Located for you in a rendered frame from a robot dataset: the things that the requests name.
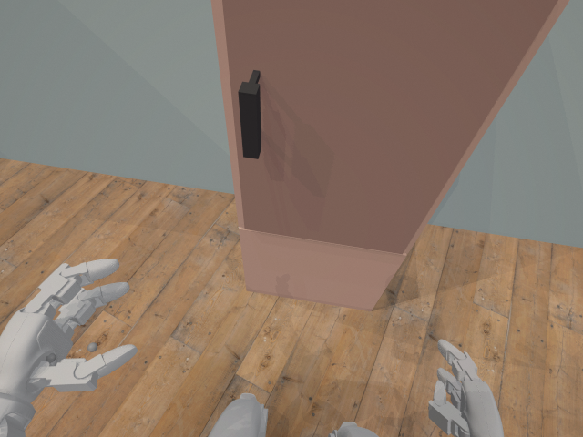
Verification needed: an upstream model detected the left robot thigh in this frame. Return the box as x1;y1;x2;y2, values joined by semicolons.
208;399;268;437

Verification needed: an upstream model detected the robot left forearm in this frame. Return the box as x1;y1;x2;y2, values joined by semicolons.
0;393;36;437

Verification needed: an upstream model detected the right robot hand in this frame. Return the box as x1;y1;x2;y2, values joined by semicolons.
429;339;504;437

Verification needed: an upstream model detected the handle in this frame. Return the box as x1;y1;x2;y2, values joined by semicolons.
238;70;261;159

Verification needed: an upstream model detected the left robot shin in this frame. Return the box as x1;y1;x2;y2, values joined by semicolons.
240;393;257;401

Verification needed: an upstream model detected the left robot hand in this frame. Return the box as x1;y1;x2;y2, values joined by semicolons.
0;259;138;403

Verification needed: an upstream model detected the cupboard door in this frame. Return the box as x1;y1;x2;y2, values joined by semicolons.
222;0;558;254

